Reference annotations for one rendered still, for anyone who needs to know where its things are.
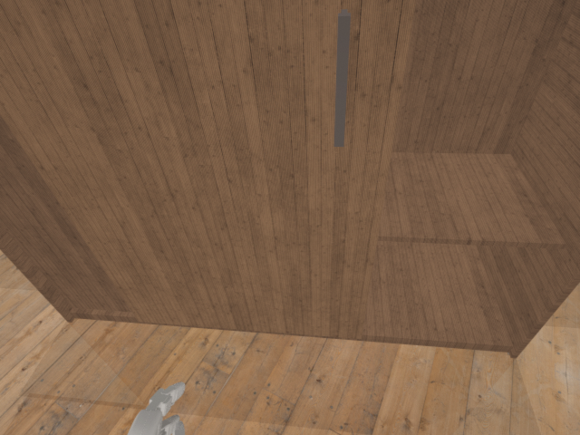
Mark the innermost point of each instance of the handle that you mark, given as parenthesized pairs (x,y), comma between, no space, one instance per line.
(343,39)

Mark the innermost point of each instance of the left robot hand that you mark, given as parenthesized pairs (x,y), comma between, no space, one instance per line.
(149,421)

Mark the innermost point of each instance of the wardrobe door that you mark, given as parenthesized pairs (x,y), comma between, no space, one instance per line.
(35,220)
(191,143)

